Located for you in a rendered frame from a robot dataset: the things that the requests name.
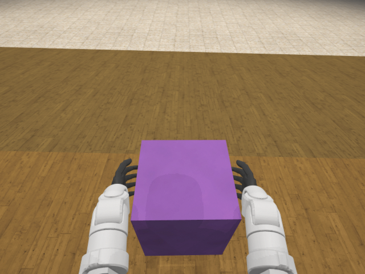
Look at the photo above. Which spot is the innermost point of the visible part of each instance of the right robot forearm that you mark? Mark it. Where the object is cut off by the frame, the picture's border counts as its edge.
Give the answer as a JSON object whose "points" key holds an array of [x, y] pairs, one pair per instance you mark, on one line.
{"points": [[267, 247]]}

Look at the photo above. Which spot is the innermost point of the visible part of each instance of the left robot forearm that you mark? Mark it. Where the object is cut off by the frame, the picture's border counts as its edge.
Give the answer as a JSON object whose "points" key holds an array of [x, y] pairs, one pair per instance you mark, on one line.
{"points": [[107, 244]]}

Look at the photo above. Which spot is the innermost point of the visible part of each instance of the left robot hand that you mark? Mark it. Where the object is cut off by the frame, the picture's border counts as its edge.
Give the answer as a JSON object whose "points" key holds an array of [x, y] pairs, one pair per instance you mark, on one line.
{"points": [[121, 177]]}

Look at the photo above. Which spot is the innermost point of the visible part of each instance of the right robot hand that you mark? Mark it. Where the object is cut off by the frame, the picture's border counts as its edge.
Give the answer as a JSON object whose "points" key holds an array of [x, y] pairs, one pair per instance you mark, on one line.
{"points": [[247, 178]]}

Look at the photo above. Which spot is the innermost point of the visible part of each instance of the carton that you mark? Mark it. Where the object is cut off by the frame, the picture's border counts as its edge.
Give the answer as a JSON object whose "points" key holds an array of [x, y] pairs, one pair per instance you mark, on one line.
{"points": [[185, 200]]}

